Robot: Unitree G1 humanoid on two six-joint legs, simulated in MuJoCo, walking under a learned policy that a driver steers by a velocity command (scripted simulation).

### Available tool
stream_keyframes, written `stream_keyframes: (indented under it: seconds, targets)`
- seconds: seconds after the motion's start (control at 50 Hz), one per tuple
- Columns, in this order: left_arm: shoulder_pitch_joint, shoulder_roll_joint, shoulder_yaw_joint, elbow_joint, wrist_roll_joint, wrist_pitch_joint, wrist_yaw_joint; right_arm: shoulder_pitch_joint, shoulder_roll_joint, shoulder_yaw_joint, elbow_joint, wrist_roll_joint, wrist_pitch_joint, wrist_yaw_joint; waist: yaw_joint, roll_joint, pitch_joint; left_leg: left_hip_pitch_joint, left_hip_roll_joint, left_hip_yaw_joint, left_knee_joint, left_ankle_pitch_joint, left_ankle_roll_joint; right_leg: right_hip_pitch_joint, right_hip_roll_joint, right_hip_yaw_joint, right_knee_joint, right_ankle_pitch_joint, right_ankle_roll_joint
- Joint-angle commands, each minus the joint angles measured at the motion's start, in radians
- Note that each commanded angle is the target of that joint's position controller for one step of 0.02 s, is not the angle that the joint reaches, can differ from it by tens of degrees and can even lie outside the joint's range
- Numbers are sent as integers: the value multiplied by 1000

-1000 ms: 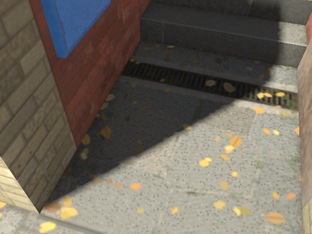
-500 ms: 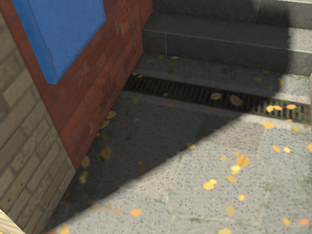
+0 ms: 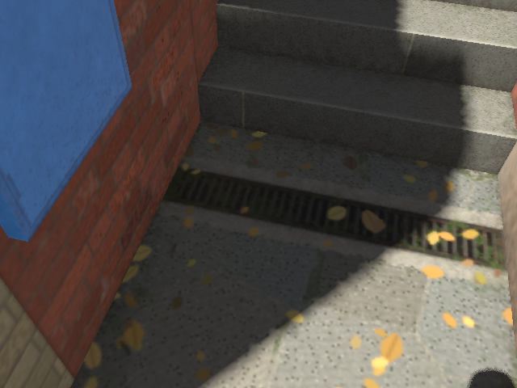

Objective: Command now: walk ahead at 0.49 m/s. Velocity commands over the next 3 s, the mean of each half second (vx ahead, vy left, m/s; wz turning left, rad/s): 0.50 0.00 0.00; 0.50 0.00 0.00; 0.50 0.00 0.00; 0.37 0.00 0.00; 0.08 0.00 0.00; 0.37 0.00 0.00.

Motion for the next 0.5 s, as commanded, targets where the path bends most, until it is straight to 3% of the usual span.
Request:
stream_keyframes:
  seconds: [0.02,0.1,0.16,0.18,0.22,0.26,0.28,0.3,0.32,0.34,0.38,0.42,0.46,0.5]
  targets:
    - [-68,22,-2,-65,-4,0,-7,63,-72,1,-42,4,-19,-4,1,85,73,-48,252,-172,-142,359,34,-50,17,-58,-132,123,21]
    - [-232,15,-10,-120,-22,-5,-10,128,-77,4,-38,3,-27,-17,-41,111,79,37,249,-143,-133,469,-2,-16,59,-96,-338,222,23]
    - [-285,30,-9,-146,-24,-8,-9,139,-87,1,-33,-8,-28,-26,-36,123,84,142,280,-137,-108,544,2,-3,78,-95,-424,175,0]
    - [-289,39,-7,-155,-33,-16,-4,119,-94,1,-46,-5,-32,-22,-23,116,77,159,283,-123,-90,614,9,31,91,-106,-451,131,-15]
    - [-219,61,2,-141,-25,-26,7,80,-117,-4,-55,-12,-33,-23,25,139,27,192,302,-110,30,878,8,148,136,-121,-469,18,-54]
    - [24,107,26,-65,-23,-40,24,49,-134,-8,-64,-21,-22,-25,125,136,-102,203,297,-105,314,969,2,371,175,-111,-538,-5,-98]
    - [181,148,42,-22,-4,-49,36,20,-123,-4,-84,-13,-20,-24,193,113,-185,38,271,-90,538,753,-6,604,82,-20,-553,-11,-134]
    - [290,254,71,-24,28,-53,43,99,-29,17,-124,22,-18,-15,169,-74,-338,-309,149,-27,943,241,-41,935,-235,392,-523,-50,-262]
    - [267,227,74,-28,0,-33,31,147,-70,-3,-96,29,-10,-16,133,-91,-405,-511,29,-89,1186,-307,-42,1001,-327,703,-654,-32,-355]
    - [166,192,69,-43,-28,-31,26,43,-109,-16,-121,12,-4,-21,99,-15,-242,-580,105,-143,1187,-192,-28,854,-254,535,-700,-72,-307]
    - [54,94,44,-63,-33,-45,23,-53,-89,-18,-153,7,-2,-16,37,21,-61,-520,164,-149,1044,-97,-39,576,-172,325,-782,58,-232]
    - [79,65,32,-44,-37,-63,30,-48,-61,-18,-159,-18,34,-4,-10,12,-20,-437,181,-144,937,-95,-61,454,-121,236,-825,102,-189]
    - [132,92,35,-23,-46,-86,28,-69,-49,-22,-171,-30,59,5,-26,3,-15,-431,180,-123,848,-74,-76,445,-99,187,-845,160,-179]
    - [164,131,41,-16,-46,-88,25,-161,-54,-24,-204,-32,68,7,-11,-5,5,-491,193,-98,734,3,-91,462,-82,153,-872,149,-171]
